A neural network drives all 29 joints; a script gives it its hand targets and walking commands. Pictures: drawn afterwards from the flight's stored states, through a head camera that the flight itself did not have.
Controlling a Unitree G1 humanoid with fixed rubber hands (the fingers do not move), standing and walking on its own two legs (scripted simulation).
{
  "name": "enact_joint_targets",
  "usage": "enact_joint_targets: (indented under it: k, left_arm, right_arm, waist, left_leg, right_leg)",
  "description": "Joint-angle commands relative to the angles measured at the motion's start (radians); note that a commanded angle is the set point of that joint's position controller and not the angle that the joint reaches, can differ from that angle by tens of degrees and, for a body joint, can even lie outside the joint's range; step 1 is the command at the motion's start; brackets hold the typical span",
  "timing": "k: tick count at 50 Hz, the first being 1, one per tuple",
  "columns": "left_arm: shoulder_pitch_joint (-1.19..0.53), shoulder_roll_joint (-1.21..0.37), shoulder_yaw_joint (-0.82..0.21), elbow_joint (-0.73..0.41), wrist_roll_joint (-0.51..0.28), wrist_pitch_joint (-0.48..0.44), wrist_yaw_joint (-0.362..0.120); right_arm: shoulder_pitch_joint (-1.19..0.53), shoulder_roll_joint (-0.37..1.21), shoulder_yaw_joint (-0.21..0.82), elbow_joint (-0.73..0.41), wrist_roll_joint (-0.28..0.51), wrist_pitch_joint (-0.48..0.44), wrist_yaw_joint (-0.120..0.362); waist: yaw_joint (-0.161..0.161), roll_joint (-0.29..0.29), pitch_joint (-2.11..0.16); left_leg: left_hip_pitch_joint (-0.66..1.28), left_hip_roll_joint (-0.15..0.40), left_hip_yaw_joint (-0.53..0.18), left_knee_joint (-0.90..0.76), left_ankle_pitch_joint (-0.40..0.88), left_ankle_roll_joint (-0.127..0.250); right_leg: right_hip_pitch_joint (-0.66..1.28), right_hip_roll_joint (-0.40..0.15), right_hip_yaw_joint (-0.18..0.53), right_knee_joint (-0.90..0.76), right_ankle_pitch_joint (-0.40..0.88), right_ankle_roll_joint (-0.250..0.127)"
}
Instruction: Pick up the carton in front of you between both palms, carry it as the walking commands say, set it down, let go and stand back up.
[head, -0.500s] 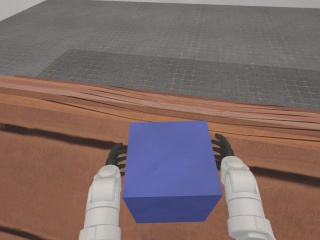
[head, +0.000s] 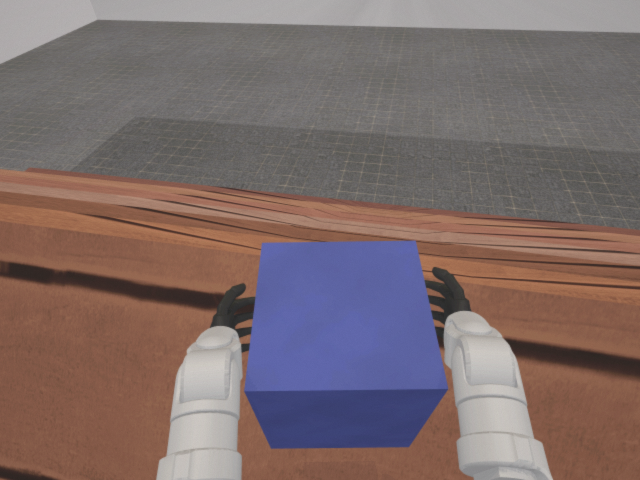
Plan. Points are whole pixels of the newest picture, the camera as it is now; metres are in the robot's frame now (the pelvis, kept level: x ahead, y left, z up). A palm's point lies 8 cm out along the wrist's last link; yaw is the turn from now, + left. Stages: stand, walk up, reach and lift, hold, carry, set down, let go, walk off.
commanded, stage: hold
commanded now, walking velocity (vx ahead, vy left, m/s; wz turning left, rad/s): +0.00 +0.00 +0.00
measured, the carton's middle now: (339, 350) +0.30 +0.00 -0.02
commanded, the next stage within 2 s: carry in 0.82 s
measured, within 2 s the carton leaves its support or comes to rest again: neither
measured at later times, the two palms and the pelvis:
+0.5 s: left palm (224, 335) +0.29 +0.15 +0.05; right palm (454, 319) +0.30 -0.15 +0.05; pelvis +0.00 +0.00 +0.00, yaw +0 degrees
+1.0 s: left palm (244, 312) +0.31 +0.12 +0.06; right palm (473, 303) +0.31 -0.18 +0.06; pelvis +0.03 -0.01 -0.01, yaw -4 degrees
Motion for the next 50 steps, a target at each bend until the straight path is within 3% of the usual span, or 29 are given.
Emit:
enact_joint_targets:
  k: [1, 2, 4, 5, 6, 8, 9, 13, 14, 15, 16, 17, 20, 21, 23, 24, 25, 27, 29, 33, 34, 36, 40, 41, 43, 44, 45, 47, 50]
  left_arm:
    - [-0.559, -0.872, -0.533, -0.079, -0.254, -0.065, -0.217]
    - [-0.580, -0.886, -0.537, -0.067, -0.259, -0.064, -0.217]
    - [-0.599, -0.880, -0.540, -0.053, -0.259, -0.066, -0.215]
    - [-0.603, -0.894, -0.537, -0.060, -0.255, -0.063, -0.212]
    - [-0.592, -0.897, -0.526, -0.076, -0.248, -0.067, -0.211]
    - [-0.585, -0.883, -0.520, -0.080, -0.240, -0.064, -0.205]
    - [-0.580, -0.903, -0.521, -0.065, -0.247, -0.060, -0.208]
    - [-0.563, -0.858, -0.508, -0.077, -0.228, -0.054, -0.212]
    - [-0.587, -0.856, -0.482, -0.043, -0.215, -0.060, -0.213]
    - [-0.587, -0.914, -0.505, -0.040, -0.243, -0.065, -0.212]
    - [-0.580, -0.909, -0.527, -0.074, -0.251, -0.068, -0.214]
    - [-0.593, -0.906, -0.563, -0.110, -0.268, -0.069, -0.213]
    - [-0.572, -0.897, -0.514, -0.089, -0.236, -0.059, -0.213]
    - [-0.544, -0.877, -0.532, -0.091, -0.242, -0.057, -0.211]
    - [-0.489, -0.870, -0.516, -0.092, -0.235, -0.051, -0.207]
    - [-0.520, -0.872, -0.527, -0.082, -0.254, -0.051, -0.209]
    - [-0.500, -0.887, -0.549, -0.137, -0.247, -0.057, -0.202]
    - [-0.520, -0.862, -0.555, -0.144, -0.268, -0.058, -0.208]
    - [-0.513, -0.875, -0.539, -0.146, -0.257, -0.060, -0.203]
    - [-0.497, -0.860, -0.549, -0.140, -0.247, -0.053, -0.202]
    - [-0.476, -0.853, -0.523, -0.122, -0.248, -0.058, -0.208]
    - [-0.503, -0.891, -0.577, -0.142, -0.283, -0.063, -0.207]
    - [-0.489, -0.866, -0.568, -0.150, -0.268, -0.060, -0.205]
    - [-0.539, -0.868, -0.571, -0.139, -0.285, -0.053, -0.201]
    - [-0.531, -0.876, -0.590, -0.158, -0.309, -0.049, -0.205]
    - [-0.541, -0.869, -0.611, -0.181, -0.308, -0.047, -0.202]
    - [-0.570, -0.888, -0.642, -0.214, -0.332, -0.044, -0.202]
    - [-0.578, -0.873, -0.704, -0.287, -0.364, -0.019, -0.192]
    - [-0.536, -0.863, -0.759, -0.383, -0.423, 0.036, -0.168]
  right_arm:
    - [-0.454, 0.902, 0.538, 0.017, 0.224, -0.001, 0.226]
    - [-0.437, 0.888, 0.522, 0.036, 0.215, -0.004, 0.223]
    - [-0.472, 0.910, 0.530, 0.056, 0.236, -0.008, 0.226]
    - [-0.450, 0.899, 0.520, 0.067, 0.220, -0.010, 0.229]
    - [-0.468, 0.900, 0.544, 0.019, 0.222, -0.010, 0.231]
    - [-0.469, 0.900, 0.527, 0.049, 0.226, -0.011, 0.236]
    - [-0.454, 0.877, 0.515, 0.032, 0.211, -0.009, 0.237]
    - [-0.452, 0.906, 0.511, 0.048, 0.213, -0.001, 0.235]
    - [-0.494, 0.888, 0.516, 0.063, 0.222, -0.010, 0.238]
    - [-0.504, 0.898, 0.538, 0.022, 0.219, -0.015, 0.240]
    - [-0.486, 0.907, 0.551, 0.027, 0.233, -0.017, 0.243]
    - [-0.448, 0.902, 0.535, 0.030, 0.224, -0.014, 0.240]
    - [-0.456, 0.897, 0.534, 0.034, 0.219, -0.001, 0.238]
    - [-0.440, 0.906, 0.537, 0.012, 0.231, 0.001, 0.234]
    - [-0.413, 0.891, 0.530, -0.001, 0.228, 0.000, 0.235]
    - [-0.407, 0.878, 0.541, -0.021, 0.233, -0.003, 0.233]
    - [-0.398, 0.875, 0.551, -0.016, 0.226, 0.000, 0.235]
    - [-0.387, 0.883, 0.558, -0.046, 0.240, -0.002, 0.223]
    - [-0.406, 0.873, 0.566, -0.038, 0.232, -0.004, 0.225]
    - [-0.376, 0.878, 0.551, -0.032, 0.236, -0.002, 0.221]
    - [-0.383, 0.874, 0.558, -0.032, 0.234, 0.005, 0.218]
    - [-0.374, 0.891, 0.589, -0.046, 0.249, -0.003, 0.221]
    - [-0.382, 0.902, 0.583, -0.059, 0.248, -0.002, 0.218]
    - [-0.407, 0.900, 0.597, -0.058, 0.261, 0.009, 0.214]
    - [-0.347, 0.886, 0.602, -0.058, 0.254, 0.023, 0.198]
    - [-0.378, 0.909, 0.609, -0.090, 0.277, 0.020, 0.198]
    - [-0.403, 0.900, 0.640, -0.132, 0.293, 0.018, 0.193]
    - [-0.367, 0.891, 0.678, -0.180, 0.306, 0.060, 0.171]
    - [-0.331, 0.893, 0.740, -0.289, 0.338, 0.117, 0.137]
  waist:
    - [-0.005, -0.035, -0.231]
    - [-0.027, 0.010, -0.231]
    - [0.001, 0.008, -0.214]
    - [-0.013, 0.030, -0.221]
    - [-0.003, -0.018, -0.225]
    - [0.002, -0.002, -0.229]
    - [-0.028, -0.018, -0.210]
    - [0.001, 0.006, -0.185]
    - [0.033, 0.006, -0.206]
    - [-0.011, 0.001, -0.243]
    - [0.015, -0.015, -0.259]
    - [-0.026, 0.004, -0.231]
    - [0.012, 0.007, -0.228]
    - [-0.012, -0.004, -0.200]
    - [0.023, 0.007, -0.229]
    - [-0.022, -0.004, -0.239]
    - [0.010, -0.026, -0.262]
    - [-0.022, -0.011, -0.276]
    - [0.009, -0.016, -0.263]
    - [-0.007, 0.009, -0.231]
    - [0.019, -0.010, -0.240]
    - [-0.011, -0.007, -0.268]
    - [0.013, -0.030, -0.277]
    - [-0.008, -0.003, -0.295]
    - [-0.008, 0.017, -0.286]
    - [-0.011, 0.045, -0.256]
    - [-0.015, 0.146, -0.265]
    - [-0.018, 0.172, -0.263]
    - [-0.005, 0.129, -0.335]
  left_leg:
    - [0.075, -0.071, 0.005, -0.052, 0.057, 0.022]
    - [0.089, -0.091, 0.009, -0.049, 0.057, 0.010]
    - [0.076, -0.073, 0.003, -0.047, 0.036, 0.021]
    - [0.071, -0.078, 0.001, -0.046, 0.025, 0.008]
    - [0.094, -0.079, -0.003, -0.046, 0.065, 0.010]
    - [0.088, -0.076, 0.001, -0.044, 0.047, 0.011]
    - [0.097, -0.079, 0.005, -0.054, 0.066, 0.007]
    - [0.083, -0.074, 0.002, -0.052, 0.032, 0.010]
    - [0.066, -0.080, 0.008, -0.058, 0.009, 0.015]
    - [0.111, -0.074, -0.002, -0.059, 0.046, 0.008]
    - [0.110, -0.080, 0.003, -0.049, 0.066, 0.000]
    - [0.096, -0.072, 0.000, -0.044, 0.087, 0.006]
    - [0.065, -0.081, 0.008, -0.054, 0.038, 0.008]
    - [0.095, -0.075, 0.003, -0.055, 0.096, 0.015]
    - [0.091, -0.079, -0.004, -0.063, 0.175, 0.004]
    - [0.113, -0.085, 0.004, -0.052, 0.154, 0.001]
    - [0.107, -0.081, -0.007, -0.057, 0.202, 0.009]
    - [0.118, -0.087, 0.008, -0.048, 0.203, 0.010]
    - [0.132, -0.082, -0.004, -0.051, 0.180, 0.006]
    - [0.115, -0.082, -0.004, -0.045, 0.193, 0.008]
    - [0.106, -0.088, 0.009, -0.054, 0.161, 0.011]
    - [0.112, -0.086, 0.004, -0.054, 0.139, 0.005]
    - [0.106, -0.083, -0.004, -0.050, 0.194, 0.011]
    - [0.025, 0.106, 0.049, 0.048, 0.000, 0.016]
    - [-0.075, 0.137, -0.056, -0.051, -0.458, 0.045]
    - [-0.079, 0.152, -0.089, -0.092, -0.553, 0.056]
    - [-0.071, 0.195, -0.150, -0.121, -0.547, 0.081]
    - [-0.070, 0.290, -0.257, -0.165, -0.468, 0.135]
    - [-0.215, 0.196, -0.045, -0.046, -0.415, 0.104]
  right_leg:
    - [-0.028, 0.084, -0.021, -0.067, 0.063, -0.001]
    - [-0.051, 0.074, -0.010, -0.086, 0.051, -0.009]
    - [-0.047, 0.069, -0.014, -0.072, 0.028, -0.010]
    - [-0.041, 0.064, -0.010, -0.074, 0.029, -0.018]
    - [-0.061, 0.072, -0.018, -0.079, 0.054, -0.010]
    - [-0.062, 0.062, -0.018, -0.076, 0.031, -0.012]
    - [-0.064, 0.081, -0.021, -0.079, 0.042, -0.006]
    - [-0.053, 0.072, -0.018, -0.081, 0.018, -0.008]
    - [-0.046, 0.065, -0.019, -0.087, -0.002, -0.006]
    - [-0.069, 0.079, -0.023, -0.075, 0.026, -0.007]
    - [-0.037, 0.079, -0.026, -0.082, 0.040, -0.009]
    - [-0.053, 0.072, -0.017, -0.074, 0.070, -0.016]
    - [-0.018, 0.071, -0.024, -0.083, 0.034, -0.011]
    - [-0.050, 0.079, -0.017, -0.076, 0.091, -0.004]
    - [-0.009, 0.083, -0.028, -0.077, 0.146, -0.004]
    - [-0.014, 0.087, -0.018, -0.078, 0.139, -0.008]
    - [0.002, 0.085, -0.017, -0.073, 0.189, -0.006]
    - [-0.003, 0.082, -0.015, -0.080, 0.187, -0.001]
    - [-0.034, 0.082, -0.022, -0.083, 0.138, -0.007]
    - [-0.032, 0.079, -0.008, -0.085, 0.155, -0.005]
    - [-0.012, 0.081, -0.018, -0.085, 0.148, 0.004]
    - [0.011, 0.080, -0.013, -0.078, 0.147, 0.000]
    - [0.036, 0.090, -0.012, -0.066, 0.197, 0.006]
    - [-0.165, -0.116, 0.008, 0.000, 0.017, -0.015]
    - [-0.239, -0.074, 0.004, 0.023, -0.379, -0.031]
    - [-0.324, -0.052, -0.009, 0.065, -0.442, -0.039]
    - [-0.332, -0.021, -0.089, 0.156, -0.335, -0.020]
    - [-0.416, -0.030, -0.142, 0.277, -0.236, -0.016]
    - [-0.167, -0.010, -0.207, 0.031, -0.178, -0.027]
